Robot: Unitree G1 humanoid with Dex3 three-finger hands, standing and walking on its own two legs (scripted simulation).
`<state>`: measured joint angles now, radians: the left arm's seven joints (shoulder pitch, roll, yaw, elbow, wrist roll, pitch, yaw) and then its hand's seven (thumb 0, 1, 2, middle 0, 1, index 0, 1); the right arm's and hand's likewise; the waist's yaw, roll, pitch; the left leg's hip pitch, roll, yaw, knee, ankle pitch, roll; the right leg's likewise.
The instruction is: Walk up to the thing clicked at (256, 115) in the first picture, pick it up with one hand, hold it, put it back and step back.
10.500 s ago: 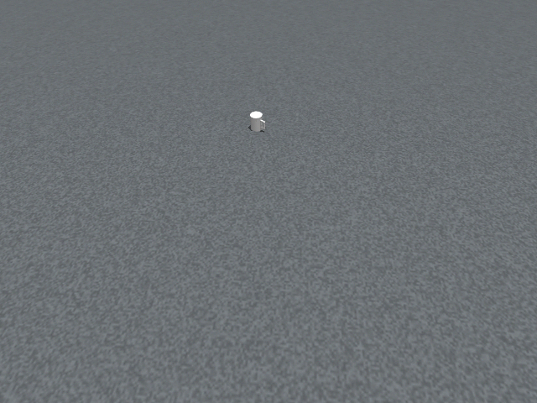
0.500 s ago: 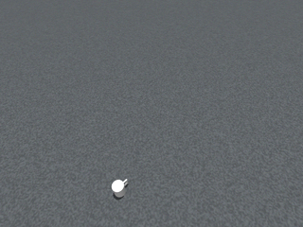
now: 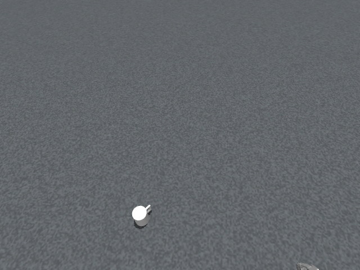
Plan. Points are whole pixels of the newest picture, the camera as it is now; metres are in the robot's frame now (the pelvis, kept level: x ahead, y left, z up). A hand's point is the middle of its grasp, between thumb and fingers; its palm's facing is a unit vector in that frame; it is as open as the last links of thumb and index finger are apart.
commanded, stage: rise first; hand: left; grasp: from above
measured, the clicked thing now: (143, 213) +0.51 +0.22 -0.73
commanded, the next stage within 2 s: none
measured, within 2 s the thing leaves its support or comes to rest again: neither
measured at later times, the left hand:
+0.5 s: hand out of the picture +0.16 +0.26 -0.20, palm faces -0.07 -0.91 -0.41, open 13.7 cm
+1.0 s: hand out of the picture +0.15 +0.26 -0.23, palm faces -0.16 -0.87 -0.47, open 14.1 cm
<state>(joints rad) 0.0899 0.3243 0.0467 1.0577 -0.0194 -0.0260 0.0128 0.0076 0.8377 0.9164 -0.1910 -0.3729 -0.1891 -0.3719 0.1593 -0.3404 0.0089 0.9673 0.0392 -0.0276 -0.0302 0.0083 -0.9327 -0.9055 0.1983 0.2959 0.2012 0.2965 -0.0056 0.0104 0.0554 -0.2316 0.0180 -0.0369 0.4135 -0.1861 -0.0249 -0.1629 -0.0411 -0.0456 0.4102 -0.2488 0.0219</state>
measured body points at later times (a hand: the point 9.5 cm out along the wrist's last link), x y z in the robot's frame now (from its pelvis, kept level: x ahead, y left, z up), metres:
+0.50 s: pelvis +0.00 +0.01 -0.06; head +0.08 +0.02 +0.39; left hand +0.16 +0.30 -0.18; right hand +0.12 -0.26 -0.16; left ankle +0.02 +0.14 -0.74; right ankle -0.02 -0.13 -0.74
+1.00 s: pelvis +0.00 +0.01 -0.10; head +0.10 +0.02 +0.34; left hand +0.15 +0.30 -0.20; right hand +0.15 -0.24 -0.18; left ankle +0.02 +0.14 -0.74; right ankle -0.02 -0.13 -0.74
